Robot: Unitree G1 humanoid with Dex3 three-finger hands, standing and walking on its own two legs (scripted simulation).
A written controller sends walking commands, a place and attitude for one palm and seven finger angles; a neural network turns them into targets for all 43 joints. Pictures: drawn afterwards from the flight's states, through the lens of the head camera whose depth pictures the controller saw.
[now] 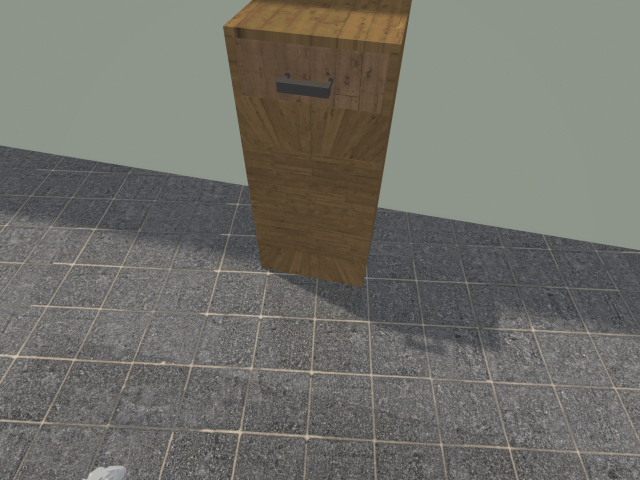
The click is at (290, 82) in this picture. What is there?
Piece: drawer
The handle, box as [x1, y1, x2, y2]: [276, 73, 332, 98]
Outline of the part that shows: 276,81 277,91 279,92 327,98 330,93 332,78 329,78 326,83 289,79 289,73 285,73 282,78 279,77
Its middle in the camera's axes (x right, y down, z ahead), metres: -0.04 -0.37 +0.93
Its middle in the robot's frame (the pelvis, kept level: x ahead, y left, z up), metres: +0.95 +0.09 +0.05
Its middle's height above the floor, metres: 0.82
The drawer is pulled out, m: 0.00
